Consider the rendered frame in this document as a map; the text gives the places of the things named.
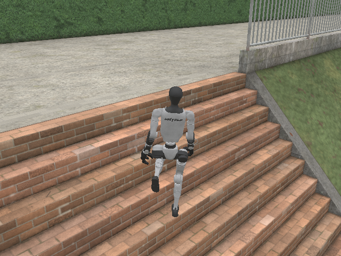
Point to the stairs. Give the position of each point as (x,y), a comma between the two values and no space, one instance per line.
(81,189)

